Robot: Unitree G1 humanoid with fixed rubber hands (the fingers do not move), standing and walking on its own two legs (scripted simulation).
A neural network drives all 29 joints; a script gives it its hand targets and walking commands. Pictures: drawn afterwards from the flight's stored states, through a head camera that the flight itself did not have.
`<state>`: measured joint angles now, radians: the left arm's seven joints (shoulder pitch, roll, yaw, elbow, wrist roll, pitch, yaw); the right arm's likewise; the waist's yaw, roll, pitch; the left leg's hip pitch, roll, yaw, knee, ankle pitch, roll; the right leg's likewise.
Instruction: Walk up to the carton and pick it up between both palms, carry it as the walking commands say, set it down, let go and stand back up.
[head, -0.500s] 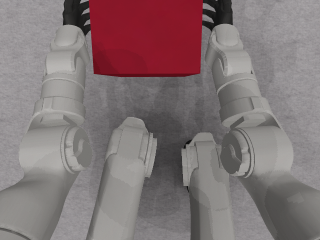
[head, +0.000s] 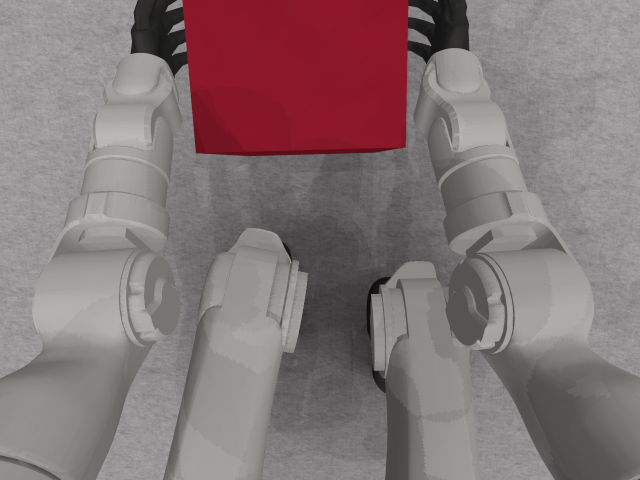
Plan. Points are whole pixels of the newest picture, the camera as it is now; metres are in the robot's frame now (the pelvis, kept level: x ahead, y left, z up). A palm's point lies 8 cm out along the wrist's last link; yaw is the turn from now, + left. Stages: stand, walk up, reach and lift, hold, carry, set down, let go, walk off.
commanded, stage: set down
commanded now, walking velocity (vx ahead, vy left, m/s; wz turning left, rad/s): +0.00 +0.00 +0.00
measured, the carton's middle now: (304, 64) +0.51 +0.11 -0.25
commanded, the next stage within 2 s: none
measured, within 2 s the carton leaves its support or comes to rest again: rests again in 0.10 s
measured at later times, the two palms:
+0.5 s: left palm (163, 62) +0.47 +0.25 -0.18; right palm (446, 55) +0.53 -0.04 -0.18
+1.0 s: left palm (160, 58) +0.48 +0.26 -0.19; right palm (451, 56) +0.53 -0.04 -0.18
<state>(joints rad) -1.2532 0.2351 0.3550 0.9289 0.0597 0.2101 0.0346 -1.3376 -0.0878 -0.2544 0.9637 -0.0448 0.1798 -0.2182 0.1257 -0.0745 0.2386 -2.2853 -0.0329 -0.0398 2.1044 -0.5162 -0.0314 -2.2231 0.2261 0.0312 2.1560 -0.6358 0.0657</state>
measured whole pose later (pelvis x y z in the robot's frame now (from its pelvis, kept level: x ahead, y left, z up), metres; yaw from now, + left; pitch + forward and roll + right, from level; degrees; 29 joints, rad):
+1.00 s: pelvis -0.01 +0.00 -0.01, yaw +0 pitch +36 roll -1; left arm -1.36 0.29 0.33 1.10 0.00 0.04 0.02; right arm -1.42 -0.19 -0.12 1.06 0.07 0.11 -0.17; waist 0.13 -0.07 0.36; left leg -2.26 0.00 -0.02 2.13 -0.50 -0.01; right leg -2.20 0.19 0.01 2.18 -0.61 0.05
